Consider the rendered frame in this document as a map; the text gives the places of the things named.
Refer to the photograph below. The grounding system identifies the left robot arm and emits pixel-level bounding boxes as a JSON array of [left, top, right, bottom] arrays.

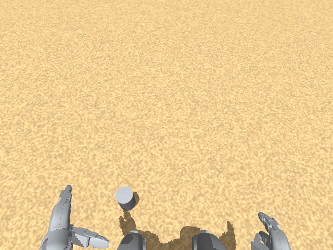
[[39, 229, 73, 250]]

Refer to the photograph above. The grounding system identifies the right robot hand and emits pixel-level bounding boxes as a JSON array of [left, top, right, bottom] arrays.
[[251, 212, 291, 250]]

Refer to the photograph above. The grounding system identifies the left robot hand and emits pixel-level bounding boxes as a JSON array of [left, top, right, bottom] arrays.
[[48, 185, 109, 249]]

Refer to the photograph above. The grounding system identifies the can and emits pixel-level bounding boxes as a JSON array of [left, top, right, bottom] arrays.
[[116, 186, 136, 211]]

